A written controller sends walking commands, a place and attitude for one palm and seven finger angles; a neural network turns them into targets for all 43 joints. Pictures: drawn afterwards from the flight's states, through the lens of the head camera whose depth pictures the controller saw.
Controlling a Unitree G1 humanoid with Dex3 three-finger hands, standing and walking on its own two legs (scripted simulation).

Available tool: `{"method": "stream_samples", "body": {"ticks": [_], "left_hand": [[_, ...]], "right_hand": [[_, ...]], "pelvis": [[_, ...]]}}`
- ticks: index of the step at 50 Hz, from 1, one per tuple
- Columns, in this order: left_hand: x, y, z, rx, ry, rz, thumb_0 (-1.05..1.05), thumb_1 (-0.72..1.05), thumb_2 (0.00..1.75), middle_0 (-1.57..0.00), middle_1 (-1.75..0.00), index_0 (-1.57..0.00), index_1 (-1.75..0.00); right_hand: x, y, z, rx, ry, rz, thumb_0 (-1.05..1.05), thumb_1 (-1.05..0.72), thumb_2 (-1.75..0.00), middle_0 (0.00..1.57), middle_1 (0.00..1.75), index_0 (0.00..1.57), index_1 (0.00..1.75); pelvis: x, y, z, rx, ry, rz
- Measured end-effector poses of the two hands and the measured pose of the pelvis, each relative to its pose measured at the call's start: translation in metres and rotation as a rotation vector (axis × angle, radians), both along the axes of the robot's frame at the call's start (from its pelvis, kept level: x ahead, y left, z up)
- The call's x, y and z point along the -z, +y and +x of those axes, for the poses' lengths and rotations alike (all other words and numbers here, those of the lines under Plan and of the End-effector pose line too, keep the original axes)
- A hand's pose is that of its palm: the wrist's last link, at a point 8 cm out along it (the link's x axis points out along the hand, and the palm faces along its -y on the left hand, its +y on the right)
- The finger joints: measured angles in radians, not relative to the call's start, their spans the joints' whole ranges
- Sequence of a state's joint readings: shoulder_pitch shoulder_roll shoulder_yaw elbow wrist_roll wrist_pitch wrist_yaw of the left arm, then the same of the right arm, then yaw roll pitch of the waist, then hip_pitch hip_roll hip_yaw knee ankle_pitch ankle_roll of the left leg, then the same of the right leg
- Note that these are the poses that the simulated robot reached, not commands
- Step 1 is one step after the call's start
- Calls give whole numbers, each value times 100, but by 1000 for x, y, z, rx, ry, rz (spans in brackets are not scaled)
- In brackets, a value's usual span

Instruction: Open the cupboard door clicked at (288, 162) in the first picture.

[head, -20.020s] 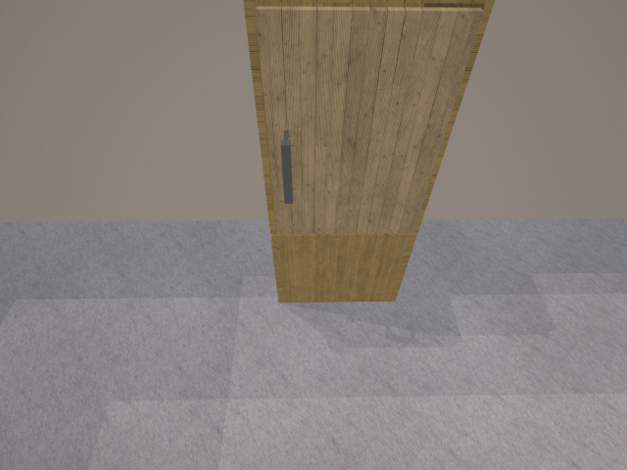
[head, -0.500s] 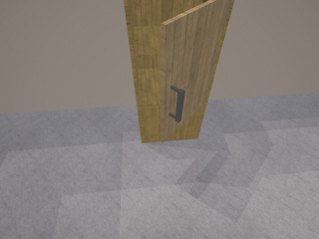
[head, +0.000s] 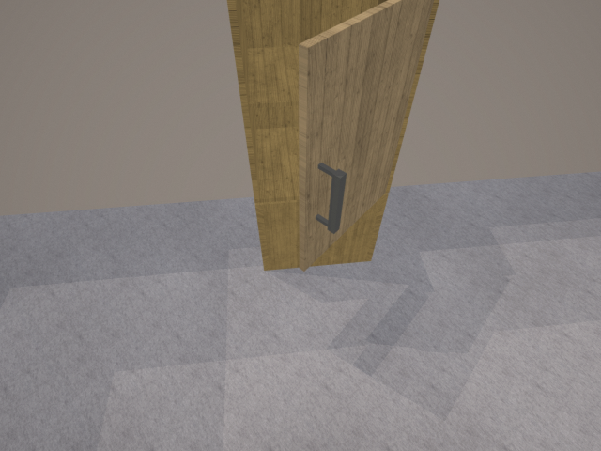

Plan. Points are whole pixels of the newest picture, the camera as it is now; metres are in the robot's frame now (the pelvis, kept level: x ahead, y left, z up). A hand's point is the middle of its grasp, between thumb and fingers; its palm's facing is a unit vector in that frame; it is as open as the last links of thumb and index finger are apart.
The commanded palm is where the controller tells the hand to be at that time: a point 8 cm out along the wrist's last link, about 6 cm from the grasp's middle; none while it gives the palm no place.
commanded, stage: walk to a spot facing it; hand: left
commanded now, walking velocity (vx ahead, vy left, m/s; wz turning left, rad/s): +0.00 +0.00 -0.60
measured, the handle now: (328, 199) +0.62 -0.02 -0.09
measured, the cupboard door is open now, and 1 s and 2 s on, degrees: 43 43 43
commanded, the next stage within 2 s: none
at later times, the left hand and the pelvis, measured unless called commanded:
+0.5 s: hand out of the picture +0.08 +0.16 -0.17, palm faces -0.16 -0.94 -0.30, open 7.4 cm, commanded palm none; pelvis -0.01 -0.03 -0.01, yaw -14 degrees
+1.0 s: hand (212, 415) +0.20 +0.16 -0.18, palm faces -0.45 -0.86 -0.23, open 7.4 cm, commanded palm none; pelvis +0.03 +0.00 -0.01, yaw -31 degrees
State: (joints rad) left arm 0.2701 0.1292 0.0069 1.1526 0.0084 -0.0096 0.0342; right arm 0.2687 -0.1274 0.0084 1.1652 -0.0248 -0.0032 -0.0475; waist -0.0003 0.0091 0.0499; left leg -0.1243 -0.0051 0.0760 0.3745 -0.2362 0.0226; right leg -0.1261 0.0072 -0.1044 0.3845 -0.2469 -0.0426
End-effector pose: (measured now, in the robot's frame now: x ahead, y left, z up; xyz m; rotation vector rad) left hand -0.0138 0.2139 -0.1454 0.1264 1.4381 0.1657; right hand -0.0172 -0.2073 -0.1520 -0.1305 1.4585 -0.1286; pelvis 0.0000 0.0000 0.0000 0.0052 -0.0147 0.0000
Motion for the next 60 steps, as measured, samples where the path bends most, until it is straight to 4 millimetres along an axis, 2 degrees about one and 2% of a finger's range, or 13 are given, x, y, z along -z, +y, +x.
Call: {"method": "stream_samples", "body": {"ticks": [5, 9, 13, 18, 24, 30, 36, 41, 45, 50, 54, 58, 60], "left_hand": [[3, 3, 4, 20, 24, -1, 0, 91, 90, -20, -30, -20, -30], [6, 8, 16, 58, 28, 9, 0, 91, 90, -20, -30, -20, -30], [6, 12, 39, 103, -2, 39, 0, 91, 90, -20, -30, -20, -30], [1, 6, 76, 162, -96, 90, 0, 91, 90, -20, -30, -20, -30], [-12, -6, 95, 220, -127, 112, 0, 91, 90, -20, -30, -20, -30], [-18, -13, 109, 295, -107, 97, 0, 90, 90, -21, -30, -20, -30], [-14, -10, 130, 349, -108, 71, 0, 90, 90, -21, -30, -20, -30], [-3, 1, 155, 398, -101, 50, 0, 90, 90, -21, -30, -20, -30], [11, 8, 187, 456, -111, 31, 0, 90, 90, -21, -30, -20, -30], [3, -7, 234, 547, -160, 7, 0, 91, 90, -20, -30, -20, -30], [-3, -36, 268, 650, -192, -12, 0, 91, 90, -20, -30, -20, -30], [-6, -80, 298, 766, -234, -19, 0, 91, 90, -20, -30, -20, -30], [-5, -103, 311, 819, -284, -20, 0, 91, 90, -20, -30, -20, -30]], "right_hand": [[3, -4, -1, 51, -7, -19, 0, -91, -90, 20, 30, 20, 30], [6, -14, -4, 100, -28, -43, 0, -90, -90, 21, 30, 20, 30], [12, -29, -8, 131, -52, -56, 0, -90, -90, 21, 30, 20, 30], [25, -55, -8, 162, -65, -55, 0, -90, -90, 21, 30, 20, 30], [8, -83, 20, 198, -145, -81, 0, -90, -90, 20, 30, 20, 30], [-12, -97, 58, 241, -287, -111, 0, -90, -90, 20, 30, 20, 30], [-23, -95, 78, 269, -348, -140, 0, -90, -90, 20, 30, 20, 30], [-30, -82, 79, 310, -366, -175, 0, -90, -90, 20, 30, 20, 30], [-28, -68, 60, 336, -343, -216, 0, -90, -90, 21, 30, 20, 30], [-32, -47, 9, 398, -211, -210, 0, -90, -90, 21, 30, 20, 30], [-29, -35, -37, 502, -125, -196, 0, -90, -90, 21, 30, 20, 30], [-17, -27, -84, 619, -57, -176, 0, -90, -90, 21, 30, 20, 30], [-6, -26, -106, 671, -28, -161, 0, -90, -90, 21, 30, 20, 30]], "pelvis": [[4, 0, -2, 44, 7, 1], [9, -2, -5, 85, 17, 10], [14, -7, -8, 128, 19, 29], [23, -23, -8, 163, 17, 25], [11, -34, -10, 230, 32, 34], [3, -34, -5, 310, 46, 43], [2, -25, 4, 377, 56, 38], [6, -10, 17, 433, 68, 23], [15, 1, 28, 478, 73, -1], [5, 2, 34, 539, 69, -22], [3, -2, 38, 603, 65, -34], [9, -14, 39, 667, 54, -27], [19, -23, 38, 688, 47, -6]]}}
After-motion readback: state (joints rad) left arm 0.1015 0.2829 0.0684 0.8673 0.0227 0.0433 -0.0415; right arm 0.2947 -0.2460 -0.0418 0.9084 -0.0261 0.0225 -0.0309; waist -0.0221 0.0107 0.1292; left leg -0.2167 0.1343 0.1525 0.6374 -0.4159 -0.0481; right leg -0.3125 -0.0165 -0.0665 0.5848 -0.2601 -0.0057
